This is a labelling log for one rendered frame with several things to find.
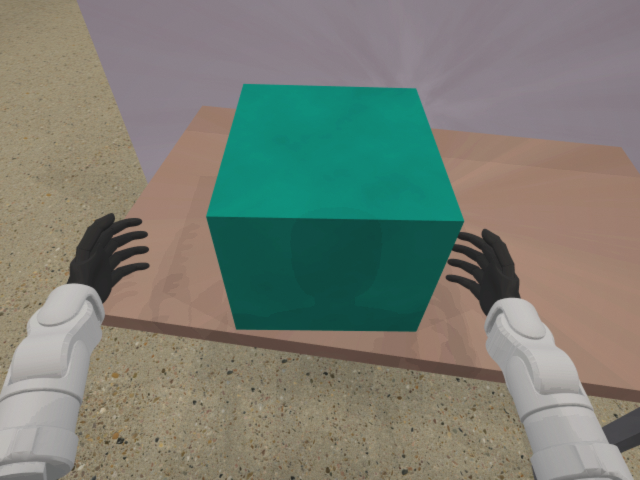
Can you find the table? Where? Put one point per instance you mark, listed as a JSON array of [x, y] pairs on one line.
[[569, 214]]

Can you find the robot left forearm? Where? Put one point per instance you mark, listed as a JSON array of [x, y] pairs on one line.
[[45, 383]]

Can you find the carton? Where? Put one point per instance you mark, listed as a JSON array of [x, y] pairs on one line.
[[332, 209]]

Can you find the robot left hand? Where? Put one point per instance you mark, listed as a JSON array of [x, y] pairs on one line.
[[95, 262]]

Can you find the robot right hand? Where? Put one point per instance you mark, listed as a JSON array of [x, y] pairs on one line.
[[497, 279]]

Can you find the robot right forearm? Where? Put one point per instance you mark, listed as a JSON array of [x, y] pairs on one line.
[[564, 433]]

